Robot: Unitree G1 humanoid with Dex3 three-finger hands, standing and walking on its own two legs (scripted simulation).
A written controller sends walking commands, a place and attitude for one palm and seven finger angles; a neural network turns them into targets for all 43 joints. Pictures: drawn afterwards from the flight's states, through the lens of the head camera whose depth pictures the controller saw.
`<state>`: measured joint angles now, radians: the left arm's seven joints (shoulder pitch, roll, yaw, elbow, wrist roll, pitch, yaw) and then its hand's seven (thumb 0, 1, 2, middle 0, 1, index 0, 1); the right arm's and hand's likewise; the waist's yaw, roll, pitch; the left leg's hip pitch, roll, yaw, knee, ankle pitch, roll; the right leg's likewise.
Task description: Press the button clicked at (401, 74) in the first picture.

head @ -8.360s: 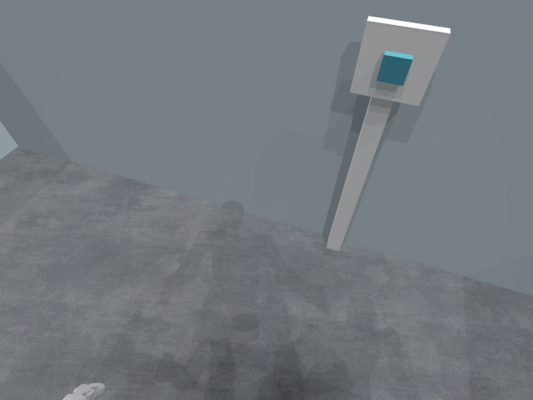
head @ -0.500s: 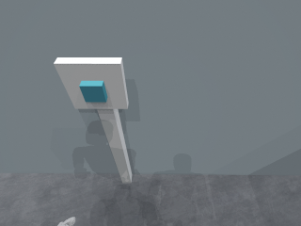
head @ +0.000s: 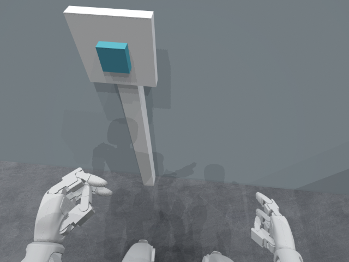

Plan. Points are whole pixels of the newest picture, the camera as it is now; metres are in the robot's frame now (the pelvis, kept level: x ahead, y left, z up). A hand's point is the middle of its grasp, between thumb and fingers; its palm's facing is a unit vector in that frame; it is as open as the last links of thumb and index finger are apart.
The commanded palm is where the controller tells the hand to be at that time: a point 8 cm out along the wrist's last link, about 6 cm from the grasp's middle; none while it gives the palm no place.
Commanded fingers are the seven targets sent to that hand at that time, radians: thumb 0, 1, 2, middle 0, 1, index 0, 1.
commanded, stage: raise the hand and make a fist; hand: left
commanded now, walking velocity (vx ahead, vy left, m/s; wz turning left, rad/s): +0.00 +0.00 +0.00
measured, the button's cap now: (115, 56) +0.52 +0.20 +0.17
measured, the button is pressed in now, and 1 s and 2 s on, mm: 0 0 0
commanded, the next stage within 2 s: aim a knuckle at the button in 1.38 s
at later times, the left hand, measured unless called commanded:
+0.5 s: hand (77, 179) +0.24 +0.21 +0.11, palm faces +0.03 -1.00 -0.07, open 3.1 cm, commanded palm +0.21 +0.26 +0.12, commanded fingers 0.00 0.90 0.90 -1.30 -1.50 -1.30 -1.50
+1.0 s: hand (56, 144) +0.28 +0.24 +0.16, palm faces +0.04 -1.00 -0.07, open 3.1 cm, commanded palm +0.24 +0.29 +0.17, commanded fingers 0.00 0.90 0.90 -1.30 -1.50 -1.30 -1.50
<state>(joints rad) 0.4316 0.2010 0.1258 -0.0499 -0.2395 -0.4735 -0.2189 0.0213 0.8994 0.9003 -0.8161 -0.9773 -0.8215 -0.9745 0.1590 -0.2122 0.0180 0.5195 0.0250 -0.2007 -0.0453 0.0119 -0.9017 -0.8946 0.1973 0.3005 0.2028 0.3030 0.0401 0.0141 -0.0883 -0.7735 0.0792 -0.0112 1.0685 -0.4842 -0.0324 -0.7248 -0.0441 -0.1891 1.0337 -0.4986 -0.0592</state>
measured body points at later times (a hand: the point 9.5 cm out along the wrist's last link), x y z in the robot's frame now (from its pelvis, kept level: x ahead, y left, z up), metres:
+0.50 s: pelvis +0.02 +0.03 +0.03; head +0.06 +0.02 +0.48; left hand +0.23 +0.26 +0.11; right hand +0.19 -0.22 -0.04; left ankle +0.03 +0.14 -0.67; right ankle +0.02 -0.08 -0.67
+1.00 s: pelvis +0.04 +0.03 +0.06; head +0.04 +0.02 +0.51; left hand +0.27 +0.29 +0.17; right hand +0.21 -0.20 -0.02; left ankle +0.03 +0.14 -0.67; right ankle +0.02 -0.08 -0.67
